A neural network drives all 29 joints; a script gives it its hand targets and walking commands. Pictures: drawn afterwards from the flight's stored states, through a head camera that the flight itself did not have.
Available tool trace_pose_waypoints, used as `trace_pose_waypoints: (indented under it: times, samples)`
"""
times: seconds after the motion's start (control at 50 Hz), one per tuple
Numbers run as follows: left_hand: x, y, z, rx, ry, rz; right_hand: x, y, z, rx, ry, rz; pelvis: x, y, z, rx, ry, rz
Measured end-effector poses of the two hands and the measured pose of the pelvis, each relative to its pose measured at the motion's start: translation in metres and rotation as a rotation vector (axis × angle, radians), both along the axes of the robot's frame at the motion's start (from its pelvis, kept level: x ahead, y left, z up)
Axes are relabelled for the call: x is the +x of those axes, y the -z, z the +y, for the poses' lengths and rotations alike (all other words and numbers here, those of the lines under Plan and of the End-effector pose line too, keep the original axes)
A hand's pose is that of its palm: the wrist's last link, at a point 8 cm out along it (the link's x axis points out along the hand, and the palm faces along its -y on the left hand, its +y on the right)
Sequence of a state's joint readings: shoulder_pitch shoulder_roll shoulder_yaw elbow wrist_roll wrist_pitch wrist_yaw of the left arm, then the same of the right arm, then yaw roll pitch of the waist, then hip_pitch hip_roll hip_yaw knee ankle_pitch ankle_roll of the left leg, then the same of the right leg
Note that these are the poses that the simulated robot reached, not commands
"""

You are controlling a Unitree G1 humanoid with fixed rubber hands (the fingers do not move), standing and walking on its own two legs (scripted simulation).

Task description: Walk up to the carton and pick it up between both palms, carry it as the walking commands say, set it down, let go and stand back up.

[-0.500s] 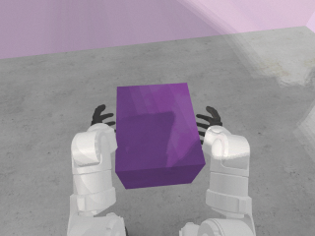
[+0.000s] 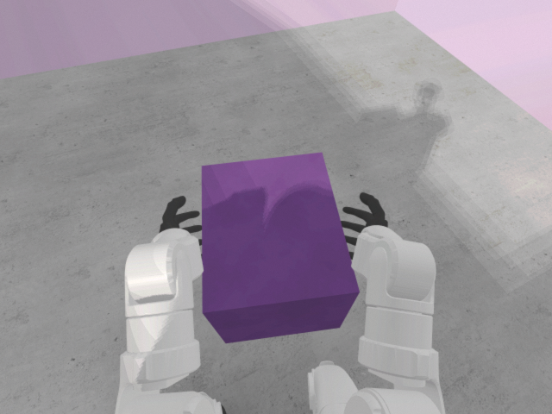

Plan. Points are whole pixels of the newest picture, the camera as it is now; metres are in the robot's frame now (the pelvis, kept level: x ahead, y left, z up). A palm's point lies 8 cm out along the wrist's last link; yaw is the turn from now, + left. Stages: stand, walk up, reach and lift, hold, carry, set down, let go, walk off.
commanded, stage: carry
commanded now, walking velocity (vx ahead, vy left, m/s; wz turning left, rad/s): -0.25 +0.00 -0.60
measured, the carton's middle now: (273, 249) +0.36 +0.00 -0.01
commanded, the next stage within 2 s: none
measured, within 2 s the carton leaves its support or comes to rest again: neither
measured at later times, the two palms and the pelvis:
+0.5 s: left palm (316, 334) +0.22 -0.04 +0.05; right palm (539, 413) +0.14 -0.29 +0.04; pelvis -0.13 -0.06 -0.01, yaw -17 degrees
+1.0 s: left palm out of the picture +0.05 -0.16 +0.07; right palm out of the picture -0.10 -0.38 +0.06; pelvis -0.29 -0.09 -0.02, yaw -34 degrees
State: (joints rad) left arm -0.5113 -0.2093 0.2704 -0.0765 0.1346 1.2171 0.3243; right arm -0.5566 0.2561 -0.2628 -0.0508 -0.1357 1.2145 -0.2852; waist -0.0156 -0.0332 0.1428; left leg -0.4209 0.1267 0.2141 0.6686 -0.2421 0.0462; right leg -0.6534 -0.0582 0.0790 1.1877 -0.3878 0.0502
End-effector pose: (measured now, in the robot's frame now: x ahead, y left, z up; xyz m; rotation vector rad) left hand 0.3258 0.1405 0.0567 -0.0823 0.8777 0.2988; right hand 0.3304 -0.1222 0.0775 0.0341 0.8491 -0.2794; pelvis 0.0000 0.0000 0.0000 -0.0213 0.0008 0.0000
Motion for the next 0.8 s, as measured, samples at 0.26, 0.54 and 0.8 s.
trace_pose_waypoints:
  times: [0.26,0.54,0.8]
  samples:
    - [-0.052,-0.016,-0.145,0.105,0.206,-0.045,-0.105,0.014,-0.141,0.094,0.191,-0.058,-0.064,0.013,-0.063,0.064,0.191,-0.019]
    - [-0.118,0.017,-0.181,0.058,0.333,0.014,-0.206,0.035,-0.168,0.059,0.334,-0.005,-0.148,0.013,-0.055,0.079,0.308,0.040]
    - [-0.192,-0.004,-0.222,-0.010,0.472,-0.043,-0.312,-0.002,-0.198,0.022,0.457,-0.064,-0.216,0.003,-0.057,-0.002,0.469,0.009]
